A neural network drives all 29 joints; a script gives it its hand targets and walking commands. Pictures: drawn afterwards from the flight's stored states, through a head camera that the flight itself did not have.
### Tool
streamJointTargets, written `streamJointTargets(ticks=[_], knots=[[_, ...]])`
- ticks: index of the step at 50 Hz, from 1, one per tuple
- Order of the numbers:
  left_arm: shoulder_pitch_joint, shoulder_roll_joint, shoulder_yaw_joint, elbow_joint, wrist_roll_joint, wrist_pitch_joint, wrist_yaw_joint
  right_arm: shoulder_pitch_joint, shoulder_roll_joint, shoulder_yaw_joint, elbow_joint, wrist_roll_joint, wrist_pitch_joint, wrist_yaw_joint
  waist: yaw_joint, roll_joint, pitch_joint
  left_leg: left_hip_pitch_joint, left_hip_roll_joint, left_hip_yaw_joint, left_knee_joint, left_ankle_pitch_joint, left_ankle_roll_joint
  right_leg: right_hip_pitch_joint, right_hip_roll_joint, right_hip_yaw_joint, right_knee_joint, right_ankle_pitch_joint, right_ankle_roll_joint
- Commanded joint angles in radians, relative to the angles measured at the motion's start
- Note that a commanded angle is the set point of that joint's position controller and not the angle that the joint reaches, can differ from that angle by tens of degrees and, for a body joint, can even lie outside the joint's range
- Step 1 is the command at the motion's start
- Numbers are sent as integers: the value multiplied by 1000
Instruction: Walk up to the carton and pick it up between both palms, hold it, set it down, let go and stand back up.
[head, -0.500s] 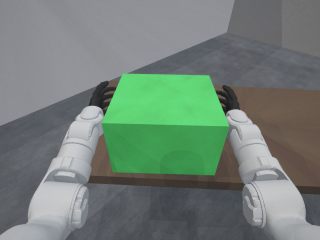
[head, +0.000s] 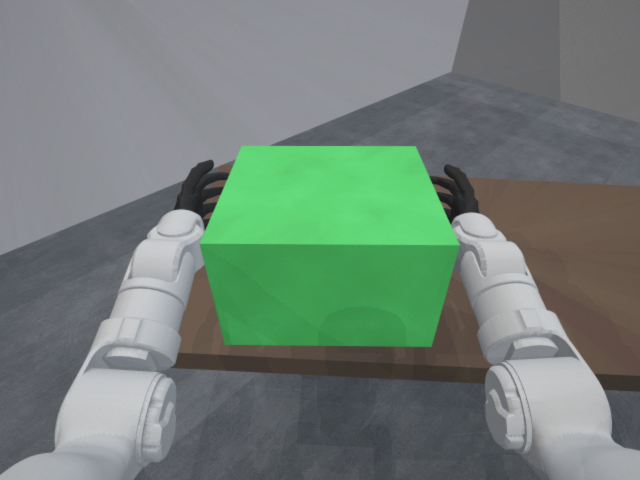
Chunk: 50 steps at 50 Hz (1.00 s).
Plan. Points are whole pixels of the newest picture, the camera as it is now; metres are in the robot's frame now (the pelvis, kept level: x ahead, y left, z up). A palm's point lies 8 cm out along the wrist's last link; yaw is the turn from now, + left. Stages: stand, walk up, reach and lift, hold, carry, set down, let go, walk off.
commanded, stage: hold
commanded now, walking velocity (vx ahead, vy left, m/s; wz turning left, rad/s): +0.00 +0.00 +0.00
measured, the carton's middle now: (328, 237) +0.40 +0.01 +0.14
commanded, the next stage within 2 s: none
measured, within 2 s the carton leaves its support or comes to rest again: neither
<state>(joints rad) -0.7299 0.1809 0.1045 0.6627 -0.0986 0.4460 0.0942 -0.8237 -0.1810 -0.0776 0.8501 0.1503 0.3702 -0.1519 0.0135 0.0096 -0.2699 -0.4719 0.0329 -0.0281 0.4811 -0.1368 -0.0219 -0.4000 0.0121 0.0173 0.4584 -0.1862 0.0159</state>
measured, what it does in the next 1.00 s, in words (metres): stands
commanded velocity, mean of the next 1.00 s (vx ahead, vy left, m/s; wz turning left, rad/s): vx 0.00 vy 0.00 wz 0.00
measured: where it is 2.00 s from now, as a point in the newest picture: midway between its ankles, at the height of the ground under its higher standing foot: outside the picture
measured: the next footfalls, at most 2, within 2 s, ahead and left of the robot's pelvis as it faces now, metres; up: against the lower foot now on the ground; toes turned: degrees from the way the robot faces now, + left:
none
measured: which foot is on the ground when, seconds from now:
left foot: down 0.00-1.00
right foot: down 0.00-1.00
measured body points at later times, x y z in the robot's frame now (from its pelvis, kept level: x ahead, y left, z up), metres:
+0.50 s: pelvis -0.01 +0.00 +0.00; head -0.07 +0.01 +0.44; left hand +0.38 +0.19 +0.21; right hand +0.40 -0.17 +0.20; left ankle +0.06 +0.13 -0.74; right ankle +0.02 -0.13 -0.74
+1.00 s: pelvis +0.00 +0.00 +0.00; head -0.06 +0.01 +0.45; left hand +0.39 +0.19 +0.20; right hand +0.41 -0.17 +0.20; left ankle +0.06 +0.13 -0.74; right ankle +0.02 -0.13 -0.74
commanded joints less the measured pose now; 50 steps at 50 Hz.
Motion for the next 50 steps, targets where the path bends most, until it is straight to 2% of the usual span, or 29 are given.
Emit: streamJointTargets(ticks=[1,4,5,7,9,11,13,14,15,17,18,20,22,23,25,27,28,31,33,37,38,41,44,45,46,47,48,49,50], knots=[[-814,-874,-300,-398,-51,-37,-155,-895,726,312,-513,208,-60,166,-38,17,-415,441,-70,-38,-122,123,-3,232,51,5,-165,100,-10],[-757,-855,-347,-509,-58,-12,-151,-851,721,360,-641,240,-47,151,-43,33,-500,496,-67,-37,-80,294,-27,317,57,19,-150,284,-4],[-820,-816,-293,-446,-42,-9,-156,-901,720,330,-557,229,-32,149,-30,-5,-411,435,-70,-36,-104,169,-11,268,56,17,-167,170,-3],[-815,-816,-286,-467,-34,-8,-164,-848,736,303,-529,202,-26,150,-61,-12,-441,450,-69,-25,-116,168,-3,296,51,11,-165,185,-2],[-813,-823,-283,-426,-19,8,-166,-822,705,288,-447,198,-7,155,-63,56,-348,448,-61,-38,-134,106,-15,244,44,5,-177,94,-14],[-779,-850,-323,-490,-39,21,-169,-827,708,318,-545,235,-16,155,-58,48,-439,467,-65,-31,-104,220,-28,302,60,7,-161,217,-14],[-744,-839,-274,-403,0,33,-176,-846,685,309,-523,221,-3,145,-57,21,-362,446,-70,-38,-125,157,-18,290,61,4,-167,152,-12],[-759,-877,-336,-469,-36,29,-178,-883,699,325,-621,238,-23,145,-66,24,-434,466,-66,-43,-104,201,-18,288,62,12,-163,208,-12],[-801,-874,-322,-514,-50,23,-171,-900,733,346,-621,257,-14,147,-40,17,-466,464,-68,-42,-106,179,-6,303,58,10,-159,187,-8],[-820,-872,-350,-530,-50,34,-157,-875,734,339,-606,248,4,155,-49,64,-429,455,-67,-37,-111,157,-15,275,55,3,-157,160,-10],[-842,-844,-289,-408,-17,43,-165,-919,701,294,-517,221,13,156,-43,35,-329,404,-69,-33,-139,21,-4,237,47,17,-186,23,-10],[-842,-845,-261,-407,-20,47,-176,-896,724,264,-460,185,12,170,-41,-8,-291,394,-53,-37,-160,-18,19,217,50,3,-192,-18,-16],[-806,-825,-257,-339,-10,58,-187,-910,680,244,-460,186,15,163,-39,4,-277,377,-58,-41,-162,-48,9,214,45,18,-189,-27,-16],[-842,-831,-272,-401,-13,57,-190,-881,703,255,-474,187,11,164,-56,3,-329,411,-62,-19,-169,-13,16,247,48,17,-191,-8,-16],[-815,-825,-230,-344,9,63,-190,-931,702,266,-469,201,12,171,-20,18,-300,371,-64,-12,-180,-42,23,230,42,11,-193,-32,-19],[-783,-821,-235,-316,14,58,-191,-946,706,270,-532,196,5,167,-24,-1,-289,356,-57,-36,-173,-17,13,260,41,23,-187,9,-17],[-832,-838,-254,-383,0,53,-192,-911,705,245,-469,195,2,171,-42,34,-322,392,-55,-42,-169,-18,15,239,46,15,-180,9,-23],[-816,-844,-247,-330,4,53,-195,-939,674,222,-461,174,-5,171,-60,25,-307,390,-45,-46,-186,-71,14,236,45,5,-194,-33,-24],[-815,-828,-233,-301,20,56,-192,-949,672,227,-449,179,2,180,-44,25,-253,364,-46,-42,-199,-111,20,225,44,6,-194,-74,-28],[-789,-835,-251,-342,2,55,-198,-925,710,265,-515,169,-4,174,-49,-25,-348,401,-53,-34,-176,-12,17,261,47,10,-190,10,-21],[-804,-837,-270,-345,-3,51,-196,-900,688,247,-474,171,-4,171,-61,36,-311,399,-56,-43,-177,-29,11,235,34,16,-187,13,-21],[-817,-856,-301,-450,-29,41,-192,-889,717,278,-529,206,-2,162,-71,18,-425,458,-61,-38,-140,105,-4,285,55,5,-171,127,-20],[-808,-838,-280,-474,-22,49,-192,-844,706,287,-509,202,11,158,-67,32,-373,434,-66,-30,-134,115,-11,294,56,5,-172,133,-21],[-743,-830,-257,-385,-8,61,-200,-856,704,285,-514,204,8,156,-57,8,-352,453,-65,-26,-140,112,-6,291,53,15,-191,131,-18],[-728,-855,-282,-459,-18,59,-198,-885,730,331,-620,237,-3,150,-40,15,-421,453,-75,-31,-121,176,-2,308,57,7,-169,188,-12],[-741,-827,-271,-464,-8,57,-189,-840,721,337,-562,237,10,156,-38,33,-408,468,-82,-22,-118,193,-1,309,54,14,-170,201,-13],[-757,-856,-307,-511,-27,55,-184,-867,715,347,-634,254,7,153,-46,54,-449,482,-74,-41,-98,248,-18,322,60,14,-163,235,-9],[-751,-860,-331,-507,-37,63,-182,-849,688,325,-619,245,17,149,-76,57,-455,517,-67,-41,-97,229,-26,301,66,8,-165,215,-22],[-811,-850,-312,-478,-22,58,-179,-851,698,307,-551,226,23,154,-75,55,-373,473,-62,-46,-115,113,-18,250,55,1,-177,110,-18]])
